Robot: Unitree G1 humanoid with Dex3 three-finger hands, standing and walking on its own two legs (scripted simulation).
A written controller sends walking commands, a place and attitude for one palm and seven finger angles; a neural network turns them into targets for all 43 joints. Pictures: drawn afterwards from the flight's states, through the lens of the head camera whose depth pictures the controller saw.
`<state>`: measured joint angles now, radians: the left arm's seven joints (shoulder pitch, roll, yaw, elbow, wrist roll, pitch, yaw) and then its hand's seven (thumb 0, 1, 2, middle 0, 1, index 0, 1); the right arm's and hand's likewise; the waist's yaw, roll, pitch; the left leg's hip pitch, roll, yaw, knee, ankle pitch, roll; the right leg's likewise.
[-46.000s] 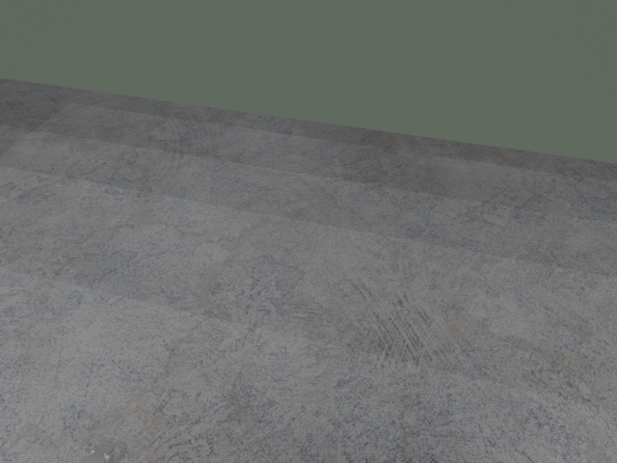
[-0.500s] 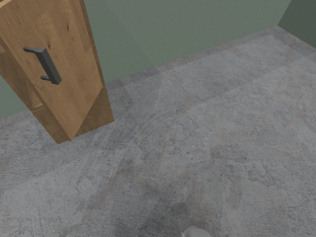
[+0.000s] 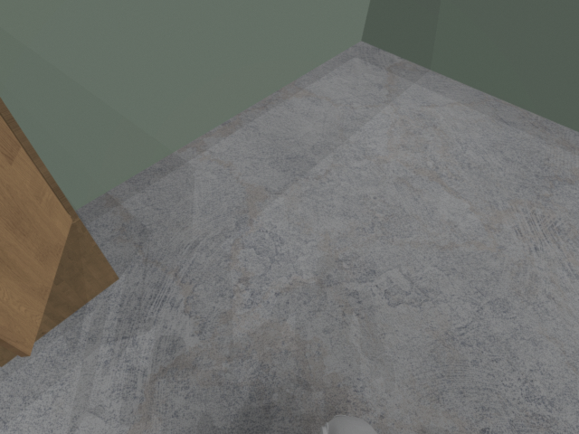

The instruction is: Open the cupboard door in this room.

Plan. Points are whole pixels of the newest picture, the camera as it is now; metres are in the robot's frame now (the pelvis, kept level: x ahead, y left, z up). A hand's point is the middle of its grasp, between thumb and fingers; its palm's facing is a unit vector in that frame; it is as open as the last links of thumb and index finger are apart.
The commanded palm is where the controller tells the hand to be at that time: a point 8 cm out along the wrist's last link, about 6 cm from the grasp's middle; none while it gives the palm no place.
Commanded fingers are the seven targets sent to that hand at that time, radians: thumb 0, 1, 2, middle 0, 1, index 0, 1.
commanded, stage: walk to a spot facing it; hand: left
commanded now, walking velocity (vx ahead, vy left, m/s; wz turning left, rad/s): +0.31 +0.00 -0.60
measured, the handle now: out of the picture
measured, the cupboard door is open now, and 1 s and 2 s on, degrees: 47 47 47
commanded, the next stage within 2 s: turn to face it in 1.50 s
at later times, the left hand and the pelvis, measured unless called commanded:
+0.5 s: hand (252, 338) +0.30 +0.07 -0.16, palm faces -0.26 -0.94 -0.21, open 7.3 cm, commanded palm none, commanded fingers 0.00 0.90 0.90 -0.20 -0.30 -0.20 -0.30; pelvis +0.16 -0.09 +0.00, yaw -15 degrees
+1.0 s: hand (272, 251) +0.49 +0.04 -0.17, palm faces -0.30 -0.94 -0.15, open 7.4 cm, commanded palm none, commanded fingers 0.00 0.90 0.90 -0.20 -0.30 -0.20 -0.30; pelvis +0.40 -0.12 +0.01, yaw -21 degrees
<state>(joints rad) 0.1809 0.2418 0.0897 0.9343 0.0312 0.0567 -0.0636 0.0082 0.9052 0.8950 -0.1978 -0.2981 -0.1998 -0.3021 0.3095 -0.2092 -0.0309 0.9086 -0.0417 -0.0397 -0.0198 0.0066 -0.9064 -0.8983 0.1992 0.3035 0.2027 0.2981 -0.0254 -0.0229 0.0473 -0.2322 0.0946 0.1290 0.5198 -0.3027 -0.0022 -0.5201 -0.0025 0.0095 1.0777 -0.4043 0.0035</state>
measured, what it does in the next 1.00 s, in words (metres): walks ahead, turning right: right foot, then left foot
